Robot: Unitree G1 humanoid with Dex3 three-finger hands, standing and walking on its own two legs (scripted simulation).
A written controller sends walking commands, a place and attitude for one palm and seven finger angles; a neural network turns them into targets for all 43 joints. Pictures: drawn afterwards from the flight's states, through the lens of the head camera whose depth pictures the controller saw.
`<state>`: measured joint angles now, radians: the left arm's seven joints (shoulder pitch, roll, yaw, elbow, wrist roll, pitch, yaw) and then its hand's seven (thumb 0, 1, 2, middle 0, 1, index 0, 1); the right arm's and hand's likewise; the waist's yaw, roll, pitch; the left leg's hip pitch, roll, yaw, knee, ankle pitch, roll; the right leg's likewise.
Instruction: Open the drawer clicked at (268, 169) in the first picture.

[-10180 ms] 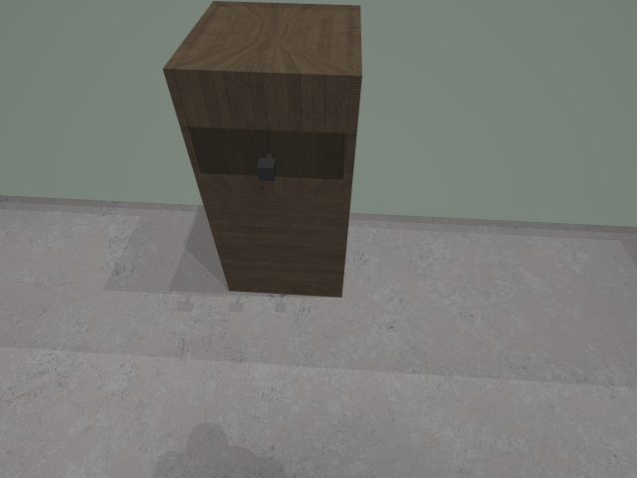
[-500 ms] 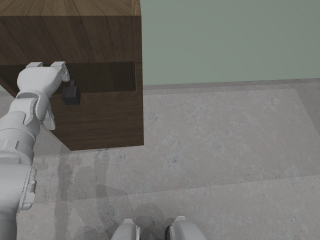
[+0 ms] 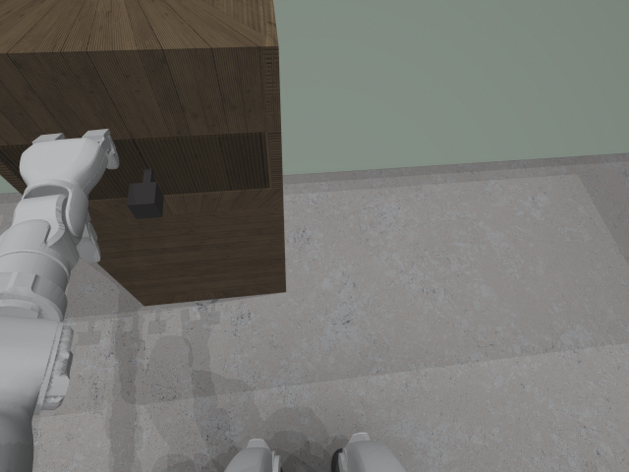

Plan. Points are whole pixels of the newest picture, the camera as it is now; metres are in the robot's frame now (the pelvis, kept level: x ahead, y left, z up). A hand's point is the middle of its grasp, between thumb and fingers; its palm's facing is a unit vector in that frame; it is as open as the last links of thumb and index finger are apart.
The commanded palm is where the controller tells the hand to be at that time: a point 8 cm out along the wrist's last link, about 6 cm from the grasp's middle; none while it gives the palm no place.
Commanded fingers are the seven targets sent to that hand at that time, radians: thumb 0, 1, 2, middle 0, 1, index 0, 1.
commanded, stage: move the hooked fingers above the handle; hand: left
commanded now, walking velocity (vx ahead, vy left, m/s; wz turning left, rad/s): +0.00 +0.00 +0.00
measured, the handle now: (147, 190) +0.54 +0.24 -0.07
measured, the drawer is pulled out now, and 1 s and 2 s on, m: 0.00 0.00 0.00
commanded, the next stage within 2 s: lower the fingers behind the handle in 0.78 s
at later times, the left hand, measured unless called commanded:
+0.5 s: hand (72, 186) +0.48 +0.30 +0.02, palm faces -0.15 +0.03 -0.99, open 13.6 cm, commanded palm +0.49 +0.26 +0.05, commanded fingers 0.00 -0.50 0.30 -0.30 -1.20 -0.30 -1.20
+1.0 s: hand (86, 192) +0.49 +0.29 +0.00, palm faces +0.01 +0.07 -1.00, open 13.7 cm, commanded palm +0.48 +0.27 +0.04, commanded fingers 0.00 -0.50 0.30 -0.30 -1.20 -0.30 -1.20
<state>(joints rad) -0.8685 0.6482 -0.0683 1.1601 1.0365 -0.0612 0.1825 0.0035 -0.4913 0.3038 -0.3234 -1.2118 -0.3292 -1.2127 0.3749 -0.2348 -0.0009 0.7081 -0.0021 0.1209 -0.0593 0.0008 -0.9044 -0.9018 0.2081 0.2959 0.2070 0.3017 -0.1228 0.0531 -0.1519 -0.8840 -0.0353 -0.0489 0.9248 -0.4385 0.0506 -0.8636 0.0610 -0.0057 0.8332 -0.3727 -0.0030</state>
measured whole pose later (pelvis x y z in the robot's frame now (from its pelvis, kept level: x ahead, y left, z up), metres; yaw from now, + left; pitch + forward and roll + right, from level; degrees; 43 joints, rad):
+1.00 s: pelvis -0.01 -0.01 -0.02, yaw -1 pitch +26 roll -2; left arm -0.84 0.64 0.10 1.13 1.08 0.04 0.47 0.01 -0.49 0.30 -0.38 -1.23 -0.34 -1.22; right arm 0.26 -0.25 0.02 0.71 -0.02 0.16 -0.04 0.00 -0.91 -0.90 0.20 0.30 0.20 0.30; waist -0.12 0.07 -0.12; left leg -0.99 -0.03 -0.01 1.00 -0.46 0.05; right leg -1.00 0.06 0.02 0.94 -0.40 -0.01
